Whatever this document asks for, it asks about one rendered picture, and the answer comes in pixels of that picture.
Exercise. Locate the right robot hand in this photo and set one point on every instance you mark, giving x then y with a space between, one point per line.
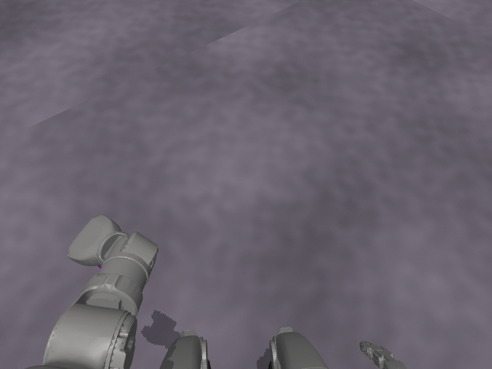
382 357

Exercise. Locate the left robot hand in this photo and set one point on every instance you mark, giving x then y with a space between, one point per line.
83 250

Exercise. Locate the left robot arm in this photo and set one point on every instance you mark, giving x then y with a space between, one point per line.
97 330

